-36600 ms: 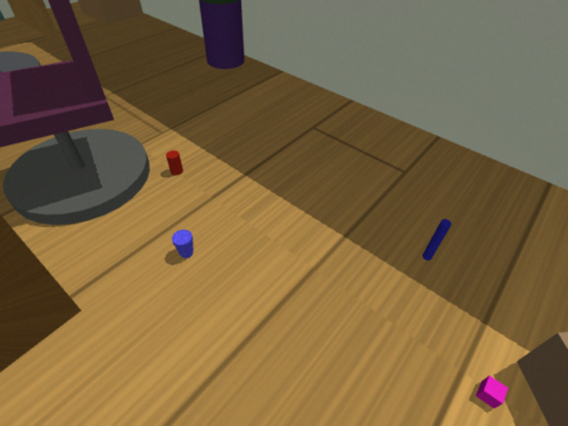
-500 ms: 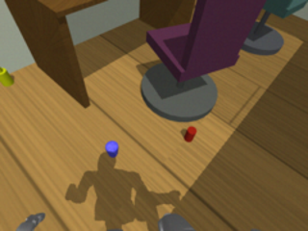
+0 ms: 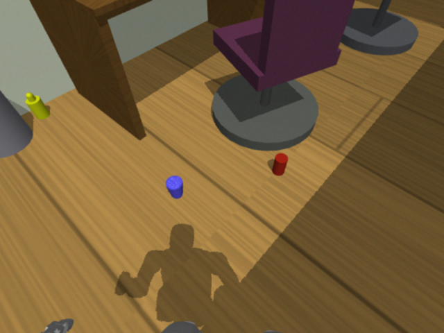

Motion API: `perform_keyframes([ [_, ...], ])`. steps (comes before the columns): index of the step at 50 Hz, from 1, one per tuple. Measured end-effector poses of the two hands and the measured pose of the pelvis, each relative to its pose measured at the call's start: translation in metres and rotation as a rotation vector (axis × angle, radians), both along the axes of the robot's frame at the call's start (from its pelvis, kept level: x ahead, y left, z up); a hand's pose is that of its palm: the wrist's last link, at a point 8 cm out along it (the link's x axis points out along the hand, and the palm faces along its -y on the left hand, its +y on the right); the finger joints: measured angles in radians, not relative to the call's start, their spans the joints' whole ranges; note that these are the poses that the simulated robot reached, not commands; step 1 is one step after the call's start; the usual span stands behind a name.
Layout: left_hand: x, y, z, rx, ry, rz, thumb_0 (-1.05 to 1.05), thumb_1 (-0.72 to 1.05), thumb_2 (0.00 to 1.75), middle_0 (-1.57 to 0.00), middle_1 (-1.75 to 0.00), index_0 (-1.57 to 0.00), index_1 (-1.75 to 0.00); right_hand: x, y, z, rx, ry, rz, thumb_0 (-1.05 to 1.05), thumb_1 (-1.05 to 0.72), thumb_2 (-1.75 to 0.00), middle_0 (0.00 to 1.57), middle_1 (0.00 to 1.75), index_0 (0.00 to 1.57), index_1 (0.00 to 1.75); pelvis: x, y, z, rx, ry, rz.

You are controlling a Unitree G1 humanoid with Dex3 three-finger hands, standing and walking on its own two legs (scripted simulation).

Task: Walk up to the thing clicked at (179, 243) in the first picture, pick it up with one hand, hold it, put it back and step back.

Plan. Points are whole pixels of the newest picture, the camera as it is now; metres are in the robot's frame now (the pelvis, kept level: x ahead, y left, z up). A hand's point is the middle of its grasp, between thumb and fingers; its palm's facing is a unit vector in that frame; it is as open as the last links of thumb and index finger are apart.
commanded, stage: step back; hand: left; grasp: from above
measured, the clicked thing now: (175, 188) +0.82 +0.26 -0.70
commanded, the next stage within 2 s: stand in 1.58 s
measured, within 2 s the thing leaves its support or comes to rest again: neither
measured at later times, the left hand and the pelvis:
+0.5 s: hand out of the picture -0.12 +0.24 -0.14, palm faces -0.01 -0.91 -0.41, open 7.4 cm; pelvis -0.18 -0.03 +0.00, yaw -2 degrees
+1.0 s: hand out of the picture -0.17 +0.25 -0.14, palm faces +0.05 -0.92 -0.39, open 7.4 cm; pelvis -0.21 -0.03 +0.00, yaw +3 degrees
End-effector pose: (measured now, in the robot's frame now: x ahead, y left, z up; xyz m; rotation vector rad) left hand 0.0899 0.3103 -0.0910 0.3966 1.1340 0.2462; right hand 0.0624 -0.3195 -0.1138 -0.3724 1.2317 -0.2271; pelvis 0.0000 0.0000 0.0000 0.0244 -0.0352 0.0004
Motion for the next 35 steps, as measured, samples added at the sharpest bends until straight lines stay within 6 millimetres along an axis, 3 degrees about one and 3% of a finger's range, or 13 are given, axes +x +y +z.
perform_keyframes([
  [5,-0.008,0.009,-0.013,-0.023,-0.087,0.002,0.01,0.9,0.9,-0.21,-0.3,-0.2,-0.3,-0.04,0.013,-0.005,-0.011,0.044,0.031,0.01,-0.9,-0.9,0.2,0.3,0.2,0.3,-0.039,0.005,-0.01,0.014,-0.02,0.037],
  [10,-0.038,0.002,-0.012,-0.051,-0.071,0.011,0.01,0.9,0.9,-0.2,-0.3,-0.2,-0.3,-0.065,0.017,0.009,-0.003,0.003,0.044,0.01,-0.9,-0.9,0.21,0.3,0.21,0.3,-0.074,0.001,-0.001,-0.026,-0.017,0.029],
  [15,-0.085,-0.007,-0.014,-0.051,-0.036,-0.002,0.0,0.9,0.9,-0.2,-0.3,-0.2,-0.3,-0.075,0.006,0.015,-0.017,-0.084,0.057,0.01,-0.9,-0.9,0.21,0.3,0.21,0.3,-0.111,-0.007,-0.001,-0.041,-0.005,-0.007],
  [19,-0.132,-0.016,-0.021,-0.027,0.006,-0.017,0.0,0.9,0.9,-0.21,-0.3,-0.2,-0.3,-0.086,-0.011,0.007,-0.009,-0.153,0.065,0.01,-0.9,-0.9,0.21,0.3,0.21,0.3,-0.145,-0.021,-0.012,-0.035,0.001,-0.04],
  [26,-0.225,-0.029,-0.009,-0.008,0.079,0.041,0.01,0.9,0.9,-0.21,-0.3,-0.2,-0.3,-0.14,-0.026,0.002,0.016,-0.117,0.036,0.01,-0.9,-0.9,0.21,0.3,0.2,0.3,-0.189,-0.031,-0.003,-0.008,-0.011,-0.019],
  [31,-0.259,-0.017,-0.002,0.011,0.049,0.083,0.01,0.9,0.9,-0.21,-0.3,-0.21,-0.3,-0.189,-0.027,-0.003,0.016,-0.014,0.061,0.01,-0.9,-0.9,0.2,0.3,0.2,0.3,-0.208,-0.027,-0.002,-0.009,-0.007,0.03],
  [35,-0.276,0.001,-0.007,0.01,0.023,0.115,0.01,0.9,0.9,-0.21,-0.3,-0.21,-0.3,-0.216,-0.019,-0.005,0.01,0.049,0.072,0.01,-0.9,-0.9,0.2,0.3,0.2,0.3,-0.219,-0.019,-0.006,-0.008,-0.009,0.076],
])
